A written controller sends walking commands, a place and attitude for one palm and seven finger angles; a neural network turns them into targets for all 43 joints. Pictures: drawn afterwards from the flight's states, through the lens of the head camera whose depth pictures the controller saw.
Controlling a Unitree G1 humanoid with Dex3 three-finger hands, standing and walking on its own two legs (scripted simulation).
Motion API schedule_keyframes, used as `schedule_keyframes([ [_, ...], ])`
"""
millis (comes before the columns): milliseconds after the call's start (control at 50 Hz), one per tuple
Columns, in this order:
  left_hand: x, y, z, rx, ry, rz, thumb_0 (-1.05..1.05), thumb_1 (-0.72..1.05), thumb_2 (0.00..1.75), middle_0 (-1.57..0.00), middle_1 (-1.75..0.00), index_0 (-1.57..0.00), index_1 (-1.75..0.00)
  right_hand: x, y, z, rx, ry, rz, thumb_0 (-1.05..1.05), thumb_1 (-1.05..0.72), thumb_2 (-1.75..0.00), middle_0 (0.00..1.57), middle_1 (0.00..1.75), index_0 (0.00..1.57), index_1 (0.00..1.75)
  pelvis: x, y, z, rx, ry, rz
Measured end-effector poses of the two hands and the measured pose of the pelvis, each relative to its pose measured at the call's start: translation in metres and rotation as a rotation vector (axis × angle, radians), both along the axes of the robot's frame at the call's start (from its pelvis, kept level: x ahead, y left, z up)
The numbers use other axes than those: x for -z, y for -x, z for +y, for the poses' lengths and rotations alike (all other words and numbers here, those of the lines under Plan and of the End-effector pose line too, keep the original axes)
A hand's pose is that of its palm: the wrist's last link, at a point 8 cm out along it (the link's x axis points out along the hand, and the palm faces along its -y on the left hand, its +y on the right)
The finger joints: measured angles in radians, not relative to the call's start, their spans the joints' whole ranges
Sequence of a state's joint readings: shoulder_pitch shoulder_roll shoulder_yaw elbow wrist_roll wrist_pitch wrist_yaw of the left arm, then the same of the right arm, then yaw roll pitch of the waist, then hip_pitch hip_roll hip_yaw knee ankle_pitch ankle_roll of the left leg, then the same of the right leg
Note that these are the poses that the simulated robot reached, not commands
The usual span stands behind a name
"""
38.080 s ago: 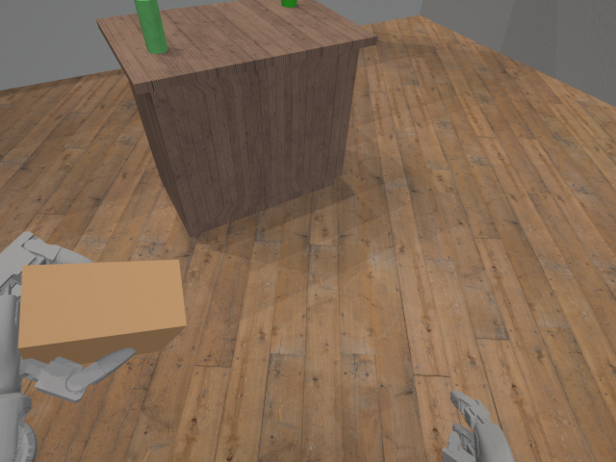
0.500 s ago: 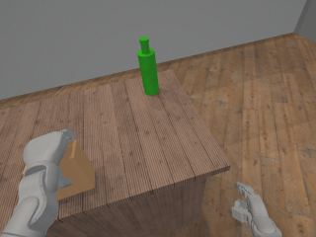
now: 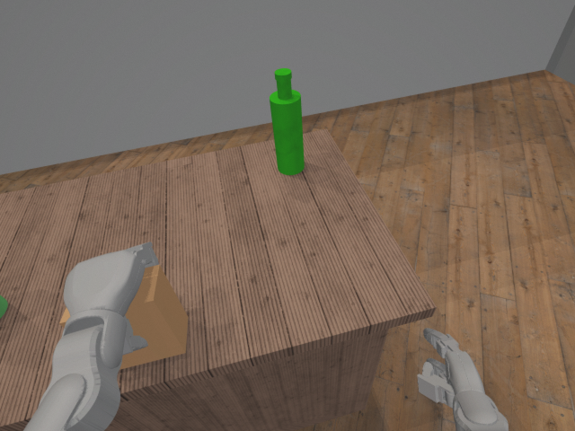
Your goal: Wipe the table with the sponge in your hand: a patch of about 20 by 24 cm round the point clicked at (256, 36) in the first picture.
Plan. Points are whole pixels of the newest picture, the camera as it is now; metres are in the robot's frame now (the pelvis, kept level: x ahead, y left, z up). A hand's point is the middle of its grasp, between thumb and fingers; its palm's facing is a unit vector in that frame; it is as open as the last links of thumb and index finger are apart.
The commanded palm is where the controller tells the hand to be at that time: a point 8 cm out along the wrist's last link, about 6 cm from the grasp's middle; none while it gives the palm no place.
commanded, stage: lower the sponge onto the table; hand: left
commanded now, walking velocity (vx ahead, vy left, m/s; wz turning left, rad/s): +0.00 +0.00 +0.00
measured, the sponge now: (138, 328) +0.23 +0.27 +0.02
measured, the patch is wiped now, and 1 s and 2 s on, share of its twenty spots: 0.00 0.20 0.45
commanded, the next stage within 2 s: wipe forward along the first lane in 0.24 s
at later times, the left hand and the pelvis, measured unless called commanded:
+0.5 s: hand (132, 297) +0.25 +0.27 +0.07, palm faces +0.01 -0.09 -1.00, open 10.8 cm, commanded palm +0.23 +0.27 +0.12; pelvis -0.01 +0.00 +0.00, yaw +0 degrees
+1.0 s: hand (134, 266) +0.30 +0.29 +0.07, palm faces -0.05 -0.04 -1.00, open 10.8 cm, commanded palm +0.27 +0.29 +0.10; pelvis -0.01 -0.02 -0.01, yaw +1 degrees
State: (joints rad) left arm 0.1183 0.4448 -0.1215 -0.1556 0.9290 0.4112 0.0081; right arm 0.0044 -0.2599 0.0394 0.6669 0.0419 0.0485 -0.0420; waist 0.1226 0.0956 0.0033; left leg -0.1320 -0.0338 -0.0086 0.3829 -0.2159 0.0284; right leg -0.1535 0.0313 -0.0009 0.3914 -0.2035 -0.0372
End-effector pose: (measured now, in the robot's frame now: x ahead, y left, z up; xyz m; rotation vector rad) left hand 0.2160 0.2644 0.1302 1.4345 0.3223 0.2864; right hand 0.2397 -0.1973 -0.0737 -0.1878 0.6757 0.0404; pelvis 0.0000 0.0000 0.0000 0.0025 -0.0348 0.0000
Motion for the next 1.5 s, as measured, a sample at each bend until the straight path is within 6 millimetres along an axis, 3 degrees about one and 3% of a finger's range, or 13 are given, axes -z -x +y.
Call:
schedule_keyframes([
  [400,0.005,0.0,-0.002,-0.016,-0.006,-0.028,0.0,-0.57,1.03,-0.67,-1.31,-0.69,-1.3,0.004,0.009,-0.003,0.012,0.0,0.038,0.02,-0.91,-0.9,0.2,0.3,0.2,0.3,0.0,0.003,-0.001,0.005,-0.001,0.004],
  [700,0.004,-0.04,0.012,-0.046,-0.053,0.039,0.0,-0.58,1.03,-0.68,-1.3,-0.7,-1.29,0.021,0.031,-0.033,0.073,0.03,0.1,0.02,-0.91,-0.9,0.2,0.3,0.2,0.3,0.002,0.005,-0.014,-0.008,-0.003,0.04],
  [980,0.005,-0.061,0.02,-0.023,-0.078,0.05,0.0,-0.59,1.04,-0.69,-1.29,-0.71,-1.28,0.037,0.06,-0.064,0.135,0.068,0.178,0.02,-0.91,-0.9,0.2,0.3,0.2,0.3,0.006,0.007,-0.022,-0.011,-0.004,0.081],
  [1240,0.007,-0.078,0.024,-0.013,-0.096,0.068,0.01,-0.6,1.04,-0.7,-1.29,-0.71,-1.28,0.043,0.082,-0.069,0.169,0.068,0.21,0.02,-0.91,-0.9,0.2,0.3,0.2,0.3,0.008,0.014,-0.021,-0.014,-0.003,0.105],
  [1500,0.006,-0.11,0.036,-0.005,-0.104,0.087,0.02,-0.6,1.04,-0.7,-1.29,-0.71,-1.28,0.049,0.107,-0.066,0.193,0.08,0.279,0.01,-0.91,-0.9,0.2,0.3,0.2,0.3,0.009,0.018,-0.016,-0.018,0.003,0.138],
])
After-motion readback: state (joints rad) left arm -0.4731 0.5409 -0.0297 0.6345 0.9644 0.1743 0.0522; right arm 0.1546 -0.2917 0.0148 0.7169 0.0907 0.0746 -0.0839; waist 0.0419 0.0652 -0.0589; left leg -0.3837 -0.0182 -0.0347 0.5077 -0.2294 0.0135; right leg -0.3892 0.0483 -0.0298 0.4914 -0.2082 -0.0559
